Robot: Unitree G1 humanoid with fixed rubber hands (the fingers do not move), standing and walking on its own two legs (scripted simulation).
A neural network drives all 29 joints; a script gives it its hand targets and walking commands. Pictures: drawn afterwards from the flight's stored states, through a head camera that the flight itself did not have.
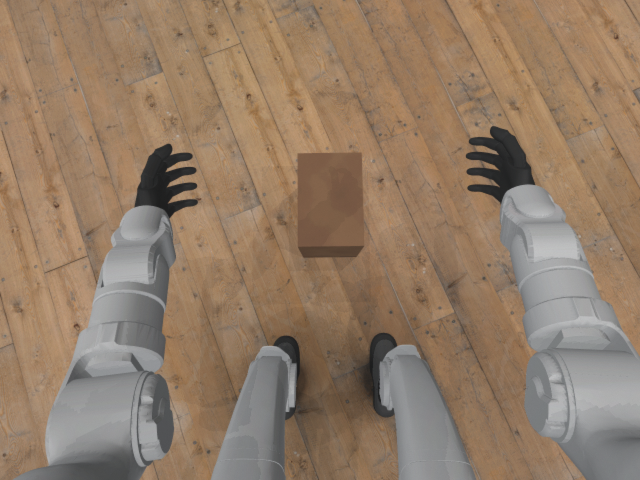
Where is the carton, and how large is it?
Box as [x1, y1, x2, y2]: [298, 152, 364, 257]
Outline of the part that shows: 361,152 298,153 298,247 303,257 356,256 364,245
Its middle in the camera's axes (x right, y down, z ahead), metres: +0.02 -0.06 +0.97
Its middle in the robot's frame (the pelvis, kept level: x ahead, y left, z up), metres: +0.52 +0.01 -0.58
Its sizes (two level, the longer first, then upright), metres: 0.213 0.145 0.225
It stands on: the floor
